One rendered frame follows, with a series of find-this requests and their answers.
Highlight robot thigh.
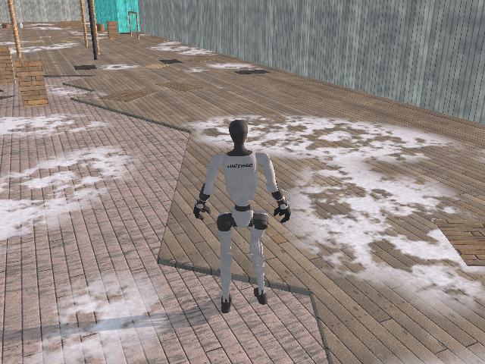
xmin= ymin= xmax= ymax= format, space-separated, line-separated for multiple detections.
xmin=217 ymin=212 xmax=233 ymax=265
xmin=249 ymin=210 xmax=268 ymax=256

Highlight robot left hand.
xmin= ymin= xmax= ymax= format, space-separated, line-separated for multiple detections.
xmin=193 ymin=204 xmax=211 ymax=220

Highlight right robot forearm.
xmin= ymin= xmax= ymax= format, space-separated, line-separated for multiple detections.
xmin=271 ymin=181 xmax=288 ymax=209

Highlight left robot thigh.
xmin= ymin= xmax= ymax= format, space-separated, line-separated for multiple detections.
xmin=217 ymin=212 xmax=233 ymax=265

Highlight robot right hand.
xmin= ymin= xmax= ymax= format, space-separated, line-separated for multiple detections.
xmin=274 ymin=205 xmax=291 ymax=223

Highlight robot left upper arm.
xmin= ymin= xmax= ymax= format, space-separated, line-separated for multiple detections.
xmin=203 ymin=154 xmax=224 ymax=195

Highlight robot right upper arm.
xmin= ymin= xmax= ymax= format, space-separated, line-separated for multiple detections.
xmin=255 ymin=152 xmax=279 ymax=193

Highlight left robot forearm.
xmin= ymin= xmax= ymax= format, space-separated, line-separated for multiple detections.
xmin=196 ymin=184 xmax=210 ymax=209

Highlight right robot thigh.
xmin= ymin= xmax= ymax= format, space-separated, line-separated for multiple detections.
xmin=249 ymin=210 xmax=268 ymax=256

